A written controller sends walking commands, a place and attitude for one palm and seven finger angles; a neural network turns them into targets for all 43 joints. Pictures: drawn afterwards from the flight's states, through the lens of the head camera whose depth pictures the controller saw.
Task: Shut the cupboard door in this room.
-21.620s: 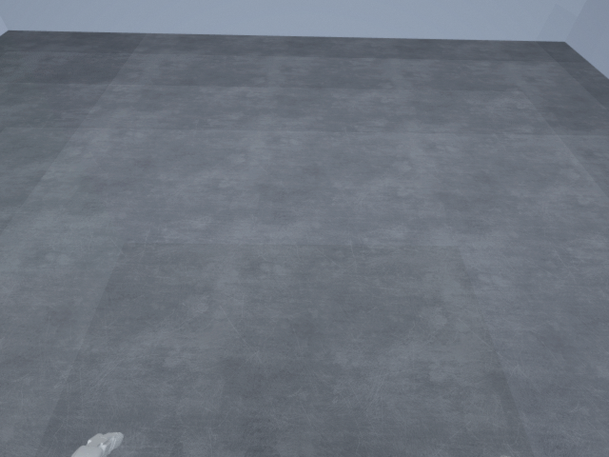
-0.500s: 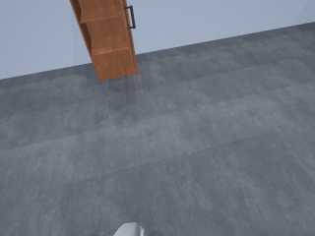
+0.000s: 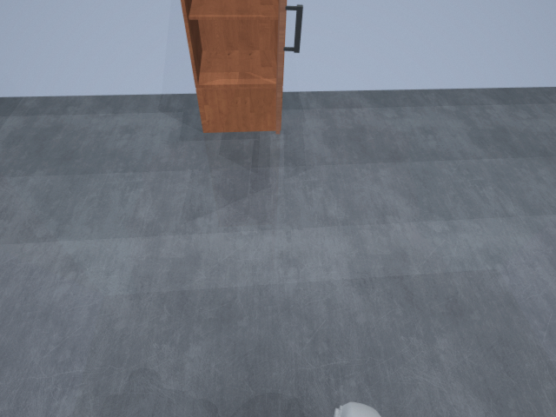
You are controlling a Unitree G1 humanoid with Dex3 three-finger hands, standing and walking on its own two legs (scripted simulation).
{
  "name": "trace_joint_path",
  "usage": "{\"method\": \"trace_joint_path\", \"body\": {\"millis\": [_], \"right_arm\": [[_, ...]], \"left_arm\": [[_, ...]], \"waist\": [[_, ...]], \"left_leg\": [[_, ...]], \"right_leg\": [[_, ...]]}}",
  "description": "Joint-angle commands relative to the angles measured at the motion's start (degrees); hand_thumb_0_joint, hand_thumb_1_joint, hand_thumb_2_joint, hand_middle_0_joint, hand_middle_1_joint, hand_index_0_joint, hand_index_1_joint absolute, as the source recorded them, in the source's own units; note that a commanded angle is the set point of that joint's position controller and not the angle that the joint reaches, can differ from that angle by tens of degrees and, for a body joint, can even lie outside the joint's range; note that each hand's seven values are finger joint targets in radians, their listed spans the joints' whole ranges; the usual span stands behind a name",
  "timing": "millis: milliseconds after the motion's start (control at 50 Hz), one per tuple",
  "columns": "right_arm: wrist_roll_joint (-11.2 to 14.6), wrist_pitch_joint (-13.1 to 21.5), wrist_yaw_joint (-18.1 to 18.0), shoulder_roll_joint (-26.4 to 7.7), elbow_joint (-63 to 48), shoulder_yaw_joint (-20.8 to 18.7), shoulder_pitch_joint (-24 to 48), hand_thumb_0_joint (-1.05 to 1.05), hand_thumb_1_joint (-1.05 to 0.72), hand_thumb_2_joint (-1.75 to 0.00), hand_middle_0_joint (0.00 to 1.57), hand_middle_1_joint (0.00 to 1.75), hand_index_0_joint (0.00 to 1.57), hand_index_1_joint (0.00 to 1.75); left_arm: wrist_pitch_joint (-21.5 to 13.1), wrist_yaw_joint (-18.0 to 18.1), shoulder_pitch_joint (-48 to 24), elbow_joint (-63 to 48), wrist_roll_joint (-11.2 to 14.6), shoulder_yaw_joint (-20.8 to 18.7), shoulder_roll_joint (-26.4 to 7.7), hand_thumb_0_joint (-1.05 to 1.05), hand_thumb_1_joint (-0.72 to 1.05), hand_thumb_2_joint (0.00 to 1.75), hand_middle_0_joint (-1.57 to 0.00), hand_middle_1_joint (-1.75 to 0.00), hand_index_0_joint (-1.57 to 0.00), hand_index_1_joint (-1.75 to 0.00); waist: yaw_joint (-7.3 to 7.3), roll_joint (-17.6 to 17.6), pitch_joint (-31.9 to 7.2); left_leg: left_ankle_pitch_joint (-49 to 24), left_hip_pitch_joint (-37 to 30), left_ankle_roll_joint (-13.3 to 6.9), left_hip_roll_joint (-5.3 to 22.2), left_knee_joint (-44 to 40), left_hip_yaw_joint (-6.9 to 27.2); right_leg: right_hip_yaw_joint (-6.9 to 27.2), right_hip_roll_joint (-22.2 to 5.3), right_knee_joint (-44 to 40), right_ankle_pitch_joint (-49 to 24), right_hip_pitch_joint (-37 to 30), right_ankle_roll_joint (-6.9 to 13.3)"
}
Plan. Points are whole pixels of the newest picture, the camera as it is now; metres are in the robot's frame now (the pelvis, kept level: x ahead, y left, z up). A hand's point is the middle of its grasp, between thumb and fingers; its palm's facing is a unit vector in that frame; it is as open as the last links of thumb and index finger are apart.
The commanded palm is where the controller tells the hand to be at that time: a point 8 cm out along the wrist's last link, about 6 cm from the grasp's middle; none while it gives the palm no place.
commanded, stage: turn or walk to find it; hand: left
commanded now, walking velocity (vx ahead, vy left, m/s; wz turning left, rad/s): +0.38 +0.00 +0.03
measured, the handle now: (292, 29) +1.32 +0.07 -0.03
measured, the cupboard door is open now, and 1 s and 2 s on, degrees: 85 85 85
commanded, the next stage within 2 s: stand and wait in 0.80 s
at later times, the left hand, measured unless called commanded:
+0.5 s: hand (235, 305) +0.33 +0.11 -0.16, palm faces +0.01 -0.98 -0.20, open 7.4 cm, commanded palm none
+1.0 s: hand (222, 318) +0.32 +0.14 -0.18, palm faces +0.19 -0.97 -0.11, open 7.4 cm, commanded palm none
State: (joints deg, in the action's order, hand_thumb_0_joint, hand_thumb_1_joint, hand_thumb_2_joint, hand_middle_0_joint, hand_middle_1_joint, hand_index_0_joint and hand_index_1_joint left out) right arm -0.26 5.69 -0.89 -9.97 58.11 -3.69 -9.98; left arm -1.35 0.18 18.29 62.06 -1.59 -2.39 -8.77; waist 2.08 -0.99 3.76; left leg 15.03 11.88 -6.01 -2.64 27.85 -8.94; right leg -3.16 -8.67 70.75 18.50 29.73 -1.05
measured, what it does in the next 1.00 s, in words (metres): walks ahead: right foot, then left foot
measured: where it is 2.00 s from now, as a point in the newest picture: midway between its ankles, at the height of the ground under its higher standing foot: (289, 342)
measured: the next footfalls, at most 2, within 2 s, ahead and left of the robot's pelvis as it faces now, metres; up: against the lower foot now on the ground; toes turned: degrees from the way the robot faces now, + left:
right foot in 0.38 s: +0.34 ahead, -0.14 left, +0.00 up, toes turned -7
left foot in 0.90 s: +0.50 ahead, +0.10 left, +0.00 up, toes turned +13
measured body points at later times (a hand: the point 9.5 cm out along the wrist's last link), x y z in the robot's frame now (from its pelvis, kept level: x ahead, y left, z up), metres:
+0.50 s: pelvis +0.23 -0.06 -0.01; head +0.26 -0.08 +0.44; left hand +0.33 +0.17 -0.14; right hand +0.15 -0.27 -0.17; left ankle +0.12 +0.07 -0.63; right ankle +0.30 -0.14 -0.73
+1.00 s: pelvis +0.41 +0.00 +0.00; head +0.44 +0.03 +0.44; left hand +0.31 +0.19 -0.17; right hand +0.57 -0.20 -0.13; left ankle +0.46 +0.09 -0.73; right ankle +0.32 -0.13 -0.68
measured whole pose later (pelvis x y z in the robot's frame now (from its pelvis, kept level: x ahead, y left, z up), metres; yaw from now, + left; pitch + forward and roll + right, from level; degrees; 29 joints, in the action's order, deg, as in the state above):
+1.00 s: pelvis +0.41 +0.00 +0.00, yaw +3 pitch -2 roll -1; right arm -1.0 4.3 0.1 -8.2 57.7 -1.5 -3.6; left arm -1.8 0.8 23.1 67.3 -0.6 -1.2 -7.1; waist 4.7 -1.5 5.0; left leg 13.6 17.8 -3.6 3.4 33.4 -10.0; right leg -5.8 -4.0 56.4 30.9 14.3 -1.0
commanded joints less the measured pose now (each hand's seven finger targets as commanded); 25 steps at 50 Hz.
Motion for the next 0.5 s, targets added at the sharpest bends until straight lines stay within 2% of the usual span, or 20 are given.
{"method": "trace_joint_path", "body": {"millis": [0, 60, 100, 160, 220, 240, 260, 280, 300, 320, 340, 360, 380, 400, 420, 440, 460, 480], "right_arm": [[-0.33, 0.03, 0.18, -4.21, 0.52, -0.05, -8.10, 0.00, -0.90, -0.90, 0.20, 0.30, 0.20, 0.30], [-0.25, 0.14, -0.04, -4.87, 1.31, -0.29, -10.88, 0.00, -0.90, -0.90, 0.20, 0.30, 0.20, 0.30], [-0.31, 0.16, -0.25, -5.47, 1.65, -0.30, -12.94, 0.00, -0.90, -0.90, 0.20, 0.30, 0.20, 0.30], [-0.63, 0.05, -0.50, -5.76, 2.78, -0.37, -16.40, 0.00, -0.90, -0.90, 0.20, 0.30, 0.20, 0.30], [-1.00, -0.26, -0.71, -6.11, 3.99, -0.26, -18.95, 0.00, -0.90, -0.90, 0.20, 0.30, 0.20, 0.30], [-1.04, -0.40, -0.77, -6.30, 4.35, -0.33, -19.15, 0.00, -0.90, -0.90, 0.20, 0.30, 0.20, 0.30], [-1.02, -0.47, -0.76, -6.91, 4.56, -0.45, -18.66, 0.00, -0.90, -0.90, 0.20, 0.30, 0.20, 0.30], [-0.95, -0.53, -0.84, -7.43, 4.68, -0.45, -18.30, 0.00, -0.90, -0.90, 0.20, 0.30, 0.20, 0.30], [-0.81, -0.57, -0.93, -8.06, 4.70, -0.56, -17.52, 0.00, -0.90, -0.90, 0.20, 0.30, 0.20, 0.30], [-0.60, -0.61, -0.84, -8.32, 4.74, -0.62, -16.83, 0.00, -0.90, -0.90, 0.20, 0.30, 0.20, 0.30], [-0.06, -0.51, -0.34, -7.52, 4.32, -0.42, -16.60, 0.00, -0.90, -0.90, 0.20, 0.30, 0.20, 0.30], [0.55, -0.35, 0.17, -4.02, 2.71, 0.19, -18.92, 0.00, -0.90, -0.90, 0.20, 0.30, 0.20, 0.30], [0.63, -0.85, -0.17, -5.00, 2.34, 0.17, -17.21, 0.00, -0.90, -0.90, 0.20, 0.30, 0.20, 0.30], [0.52, -1.21, 0.08, -4.71, 2.99, -0.10, -15.37, 0.00, -0.90, -0.90, 0.20, 0.30, 0.20, 0.30], [0.08, -1.69, 0.57, -3.35, 2.28, -0.21, -11.61, 0.00, -0.90, -0.90, 0.20, 0.30, 0.20, 0.30], [-0.42, -2.44, 0.74, -2.32, 2.34, -0.11, -10.93, 0.00, -0.90, -0.90, 0.20, 0.30, 0.20, 0.30], [-0.82, -3.21, 0.88, -1.15, 3.01, -0.04, -12.42, 0.00, -0.90, -0.90, 0.20, 0.30, 0.20, 0.30], [-1.16, -3.90, 1.01, -0.36, 3.48, 0.08, -13.60, 0.00, -0.90, -0.90, 0.20, 0.30, 0.20, 0.30]], "left_arm": [[0.62, -0.68, 2.93, -3.53, -0.34, -0.62, -1.34, 0.00, 0.90, 0.90, -0.20, -0.30, -0.20, -0.30], [0.70, -1.14, -4.48, -6.38, -0.14, -1.09, -3.17, 0.00, 0.90, 0.90, -0.20, -0.30, -0.20, -0.30], [0.57, -1.39, -9.14, -8.17, -0.01, -0.90, -3.45, 0.00, 0.90, 0.90, -0.20, -0.30, -0.20, -0.30], [0.07, -1.62, -15.60, -10.59, 0.36, -0.58, -3.44, 0.00, 0.90, 0.90, -0.20, -0.30, -0.20, -0.30], [-0.46, -1.75, -19.64, -12.21, 0.46, -0.30, -3.03, 0.00, 0.90, 0.90, -0.20, -0.30, -0.20, -0.30], [-0.60, -1.68, -19.84, -12.40, 0.50, -0.29, -3.19, 0.00, 0.90, 0.90, -0.20, -0.30, -0.20, -0.30], [-0.82, -1.58, -18.40, -12.34, 0.56, -0.41, -3.79, 0.00, 0.90, 0.90, -0.20, -0.30, -0.20, -0.30], [-1.07, -1.49, -15.74, -11.73, 0.49, -0.50, -4.25, 0.00, 0.90, 0.90, -0.20, -0.30, -0.20, -0.30], [-1.46, -1.37, -10.46, -10.32, 0.43, -0.77, -5.09, 0.00, 0.90, 0.90, -0.20, -0.30, -0.20, -0.30], [-2.03, -1.14, -2.96, -7.77, 0.15, -1.20, -6.59, 0.00, 0.90, 0.90, -0.20, -0.30, -0.20, -0.30], [-2.87, -0.74, 5.78, -4.98, -0.33, -2.16, -10.10, 0.00, 0.90, 0.90, -0.20, -0.30, -0.20, -0.30], [-3.02, 0.09, 13.39, -2.69, -0.33, -3.77, -15.99, 0.00, 0.90, 0.90, -0.20, -0.30, -0.20, -0.30], [-2.61, 0.19, 11.98, -2.25, 0.99, -3.78, -17.47, 0.00, 0.90, 0.90, -0.20, -0.30, -0.20, -0.30], [-2.54, 0.09, 5.67, -3.53, 1.16, -3.47, -14.86, 0.00, 0.90, 0.90, -0.20, -0.30, -0.20, -0.30], [-2.69, 0.10, 1.38, -4.65, 1.20, -2.66, -12.02, 0.00, 0.90, 0.90, -0.20, -0.30, -0.20, -0.30], [-2.76, 0.17, -1.71, -4.98, 1.20, -1.94, -9.85, 0.00, 0.90, 0.90, -0.20, -0.30, -0.20, -0.30], [-2.85, 0.30, -4.06, -5.27, 1.07, -1.56, -8.31, 0.00, 0.90, 0.90, -0.20, -0.30, -0.20, -0.30], [-3.07, 0.33, -4.33, -4.96, 0.87, -1.25, -6.72, 0.00, 0.90, 0.90, -0.20, -0.30, -0.20, -0.30]], "waist": [[-0.19, 6.85, 2.31], [-1.42, 6.37, 3.92], [-2.37, 5.37, 4.33], [-4.38, 4.94, 4.66], [-5.60, 5.29, 4.61], [-5.41, 6.05, 4.23], [-4.40, 5.71, 3.00], [-3.14, 6.00, 1.51], [-0.65, 5.55, -1.50], [2.64, 3.66, -5.56], [6.15, -0.81, -11.92], [7.11, -14.56, -18.86], [5.25, -10.26, -17.37], [3.70, -7.29, -12.19], [2.80, -3.22, -4.50], [0.23, -0.93, -1.27], [-1.64, -1.18, 0.38], [-2.69, -2.50, 0.80]], "left_leg": [[-14.31, 2.56, -3.63, 15.33, -18.39, 11.67], [-16.97, -2.79, -3.63, 15.86, -19.03, 12.59], [-23.20, -6.99, -3.14, 15.56, -17.97, 11.39], [-28.94, -11.67, -3.10, 16.25, -16.34, 11.34], [-35.09, -15.03, -2.84, 16.50, -13.89, 10.75], [-38.35, -15.74, -2.69, 16.72, -12.77, 10.65], [-42.76, -16.35, -2.62, 17.25, -10.77, 10.45], [-49.30, -16.70, -2.26, 17.02, -7.47, 9.71], [-54.46, -17.29, -1.46, 16.52, -1.78, 9.15], [-53.70, -14.13, 0.21, 14.75, 7.38, 8.14], [-41.20, -2.48, 2.06, 11.62, 21.60, 6.52], [2.10, 15.19, 4.50, 0.98, 40.54, 4.23], [16.34, 19.29, 3.84, 1.06, 51.49, 10.03], [11.52, 19.86, 3.33, 5.07, 53.36, 11.84], [6.91, 21.73, 3.54, 7.04, 52.25, 11.49], [3.74, 20.53, 3.86, 8.57, 50.07, 11.88], [1.28, 18.58, 4.30, 9.45, 48.01, 11.56], [-0.01, 17.27, 5.00, 9.69, 46.10, 10.78]], "right_leg": [[0.67, -1.61, -3.18, -8.65, 4.67, -1.76], [0.80, -1.69, -8.46, -12.11, 10.31, -2.34], [-0.44, -0.91, -13.80, -13.25, 11.56, -2.34], [-1.37, 0.21, -22.60, -12.99, 10.98, -1.50], [-2.81, 2.32, -30.04, -11.01, 8.00, -0.07], [-3.19, 3.02, -31.89, -9.69, 6.21, 0.69], [-3.35, 3.82, -33.70, -8.16, 3.28, 1.64], [-4.39, 5.41, -35.42, -7.08, -0.82, 2.43], [-5.06, 6.85, -37.94, -7.43, -6.96, 3.16], [-5.59, 7.88, -41.73, -10.97, -17.94, 3.77], [1.05, 1.18, -42.30, -17.25, -35.20, 6.38], [25.27, -15.93, -44.73, -29.65, -49.80, 12.73], [29.99, -19.92, -49.23, -30.19, -46.09, 15.92], [25.56, -17.70, -52.02, -16.91, -38.10, 14.73], [21.95, -15.19, -54.97, -10.08, -28.65, 12.33], [17.86, -13.09, -56.52, -6.35, -21.30, 10.50], [13.06, -11.26, -58.34, -3.86, -16.60, 8.82], [10.13, -9.51, -59.41, -3.42, -13.65, 7.84]]}}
